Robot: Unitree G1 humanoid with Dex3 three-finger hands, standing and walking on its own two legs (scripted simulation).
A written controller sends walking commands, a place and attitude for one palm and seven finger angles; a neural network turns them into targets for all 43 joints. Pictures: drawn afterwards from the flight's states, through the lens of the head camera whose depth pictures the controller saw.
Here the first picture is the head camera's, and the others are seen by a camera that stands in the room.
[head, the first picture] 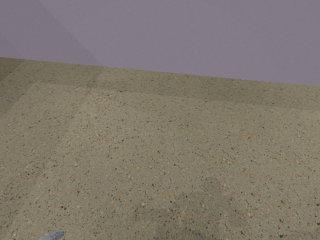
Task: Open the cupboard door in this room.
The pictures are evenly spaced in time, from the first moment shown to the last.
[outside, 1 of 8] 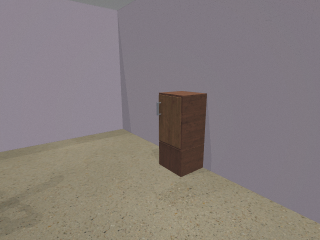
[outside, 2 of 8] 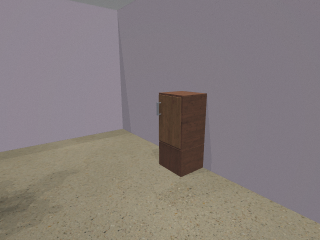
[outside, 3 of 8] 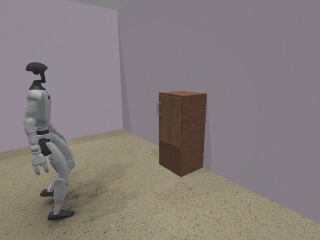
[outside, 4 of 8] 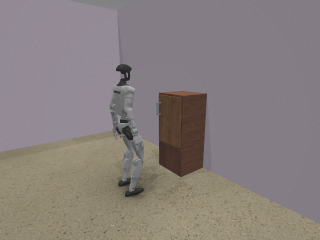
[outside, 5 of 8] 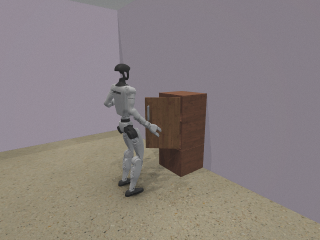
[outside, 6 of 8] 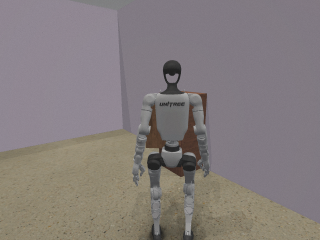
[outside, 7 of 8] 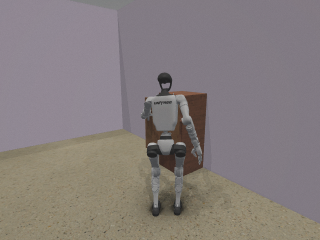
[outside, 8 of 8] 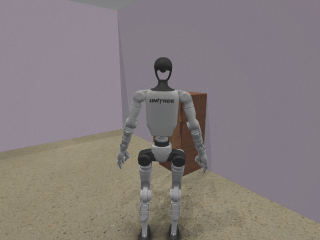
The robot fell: no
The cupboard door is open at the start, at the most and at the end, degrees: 0 98 97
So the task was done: yes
